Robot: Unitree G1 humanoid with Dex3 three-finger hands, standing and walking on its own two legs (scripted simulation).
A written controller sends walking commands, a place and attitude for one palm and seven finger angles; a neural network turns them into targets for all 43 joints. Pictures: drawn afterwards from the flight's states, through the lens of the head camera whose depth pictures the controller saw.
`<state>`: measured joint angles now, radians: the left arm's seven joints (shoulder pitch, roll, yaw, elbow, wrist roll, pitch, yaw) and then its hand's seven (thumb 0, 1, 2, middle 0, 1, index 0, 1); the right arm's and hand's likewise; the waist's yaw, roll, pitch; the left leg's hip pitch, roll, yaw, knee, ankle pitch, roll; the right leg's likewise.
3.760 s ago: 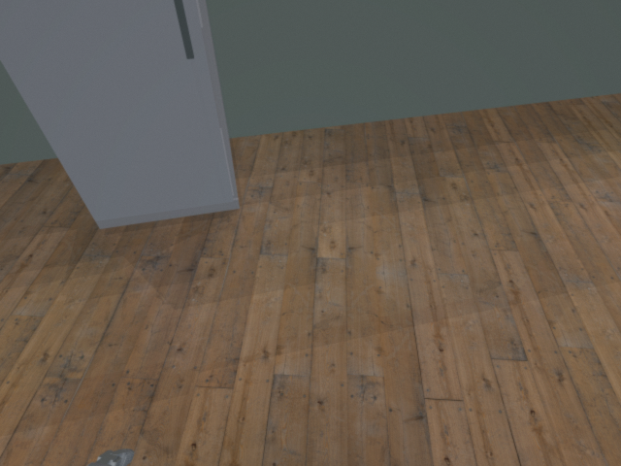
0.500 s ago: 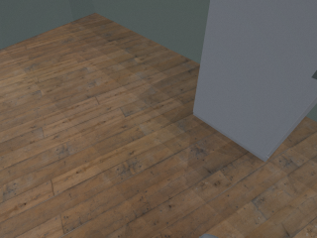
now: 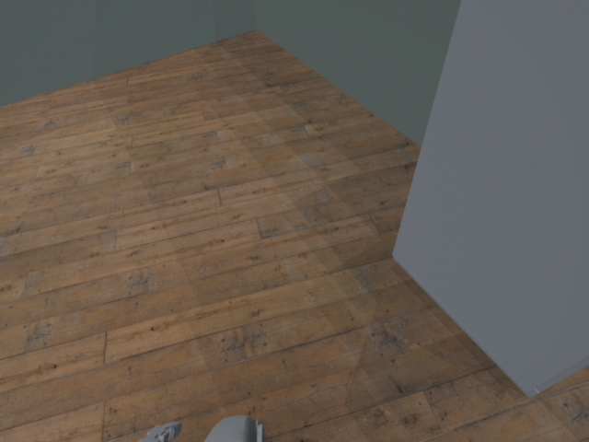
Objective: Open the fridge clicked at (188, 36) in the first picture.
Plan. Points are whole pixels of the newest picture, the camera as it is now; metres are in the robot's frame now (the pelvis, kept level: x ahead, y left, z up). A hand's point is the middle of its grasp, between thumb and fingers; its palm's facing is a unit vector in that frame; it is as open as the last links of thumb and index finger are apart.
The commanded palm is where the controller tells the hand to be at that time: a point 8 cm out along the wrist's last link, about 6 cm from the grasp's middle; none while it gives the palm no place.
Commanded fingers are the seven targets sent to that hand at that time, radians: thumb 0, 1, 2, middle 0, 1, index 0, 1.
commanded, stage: walk to a spot facing it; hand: right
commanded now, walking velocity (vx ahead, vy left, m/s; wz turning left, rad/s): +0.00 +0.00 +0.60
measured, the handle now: out of the picture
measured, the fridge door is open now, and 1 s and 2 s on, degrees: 0 0 0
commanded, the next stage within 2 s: none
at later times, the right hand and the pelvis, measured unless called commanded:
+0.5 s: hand (387, 409) +0.20 -0.12 -0.15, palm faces -0.28 +0.92 -0.27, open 7.4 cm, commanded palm none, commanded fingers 0.00 -0.90 -0.90 0.20 0.30 0.20 0.30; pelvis +0.04 +0.03 +0.00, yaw +18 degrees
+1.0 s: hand (421, 400) +0.22 -0.19 -0.17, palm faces -0.52 +0.83 -0.20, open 7.4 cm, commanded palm none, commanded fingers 0.00 -0.90 -0.90 0.20 0.30 0.20 0.30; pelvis +0.05 -0.04 +0.01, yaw +36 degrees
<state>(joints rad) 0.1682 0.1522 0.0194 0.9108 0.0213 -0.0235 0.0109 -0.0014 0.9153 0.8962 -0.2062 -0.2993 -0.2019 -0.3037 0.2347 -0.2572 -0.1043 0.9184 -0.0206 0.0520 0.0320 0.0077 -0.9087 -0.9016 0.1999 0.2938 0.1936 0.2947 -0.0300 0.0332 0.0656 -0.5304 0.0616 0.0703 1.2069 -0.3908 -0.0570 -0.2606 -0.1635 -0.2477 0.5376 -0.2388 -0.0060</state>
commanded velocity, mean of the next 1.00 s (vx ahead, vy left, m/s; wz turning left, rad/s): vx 0.00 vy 0.00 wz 0.60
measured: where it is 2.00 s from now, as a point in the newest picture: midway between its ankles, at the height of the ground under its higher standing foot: outside the picture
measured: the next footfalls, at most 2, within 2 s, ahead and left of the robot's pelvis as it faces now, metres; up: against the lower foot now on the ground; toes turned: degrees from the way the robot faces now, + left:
left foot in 0.24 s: +0.08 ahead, +0.13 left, +0.00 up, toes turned +17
right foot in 0.72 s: +0.14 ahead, -0.09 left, +0.00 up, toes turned +22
